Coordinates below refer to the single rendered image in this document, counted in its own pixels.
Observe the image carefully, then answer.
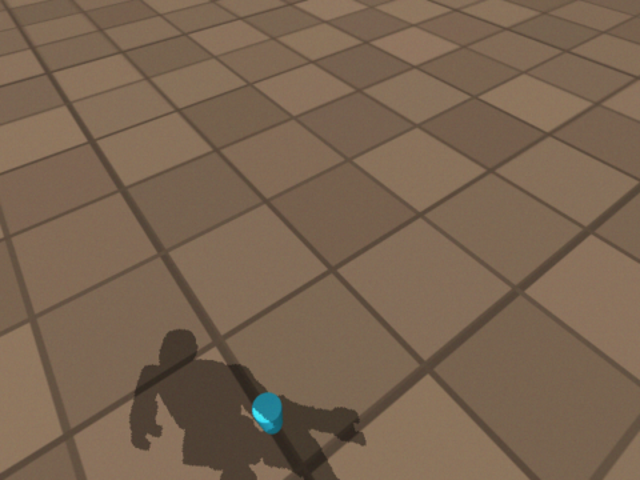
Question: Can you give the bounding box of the cup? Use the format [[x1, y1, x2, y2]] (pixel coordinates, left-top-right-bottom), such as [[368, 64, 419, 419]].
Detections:
[[252, 392, 283, 434]]

